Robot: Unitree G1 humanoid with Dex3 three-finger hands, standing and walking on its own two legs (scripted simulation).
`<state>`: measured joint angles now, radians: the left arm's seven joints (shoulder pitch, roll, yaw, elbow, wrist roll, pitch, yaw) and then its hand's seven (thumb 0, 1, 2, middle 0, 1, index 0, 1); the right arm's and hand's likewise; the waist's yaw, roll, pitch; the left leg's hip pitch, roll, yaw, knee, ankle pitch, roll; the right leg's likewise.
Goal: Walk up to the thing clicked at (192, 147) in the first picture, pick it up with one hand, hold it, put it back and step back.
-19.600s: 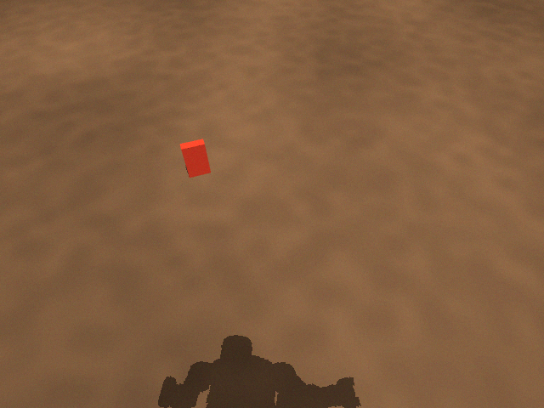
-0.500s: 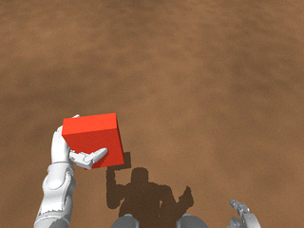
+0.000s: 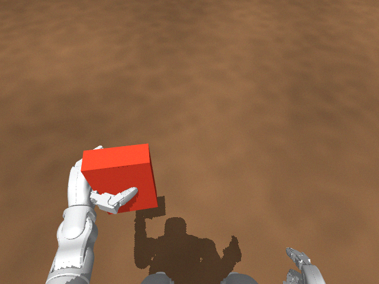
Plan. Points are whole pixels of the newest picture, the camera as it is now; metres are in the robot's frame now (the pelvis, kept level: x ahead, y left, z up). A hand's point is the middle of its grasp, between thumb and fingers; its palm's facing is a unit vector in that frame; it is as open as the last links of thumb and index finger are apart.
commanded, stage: hold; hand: left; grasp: from the side
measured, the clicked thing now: (126, 183) +0.31 +0.15 +0.03
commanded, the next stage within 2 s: none
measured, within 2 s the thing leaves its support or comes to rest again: neither
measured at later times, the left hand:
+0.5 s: hand (112, 182) +0.30 +0.18 +0.05, palm faces +0.12 -0.99 -0.03, open 9.0 cm
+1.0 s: hand (112, 184) +0.29 +0.18 +0.05, palm faces +0.12 -0.99 -0.03, open 9.0 cm
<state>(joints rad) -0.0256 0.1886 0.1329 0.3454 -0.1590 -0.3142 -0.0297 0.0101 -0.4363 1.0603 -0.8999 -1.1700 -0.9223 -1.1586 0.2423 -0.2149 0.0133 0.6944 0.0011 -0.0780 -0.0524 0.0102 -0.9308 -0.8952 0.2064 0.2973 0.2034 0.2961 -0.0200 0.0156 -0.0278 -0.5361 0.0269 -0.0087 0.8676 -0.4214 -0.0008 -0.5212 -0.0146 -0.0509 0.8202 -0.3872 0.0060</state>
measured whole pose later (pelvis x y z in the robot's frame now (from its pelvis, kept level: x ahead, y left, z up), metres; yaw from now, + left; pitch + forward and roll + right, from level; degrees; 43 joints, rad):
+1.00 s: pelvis -0.01 +0.00 +0.00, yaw +0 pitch +4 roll -2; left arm -0.03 0.18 0.12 0.36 -0.15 -0.33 -0.03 0.01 -0.43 1.06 -0.90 -1.17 -0.92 -1.16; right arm 0.24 -0.21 0.02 0.70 0.00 -0.11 -0.04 0.01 -0.93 -0.90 0.21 0.30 0.20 0.30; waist -0.02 0.01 -0.01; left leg -0.52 0.02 -0.01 0.85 -0.39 0.00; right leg -0.50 -0.02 -0.05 0.79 -0.36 0.01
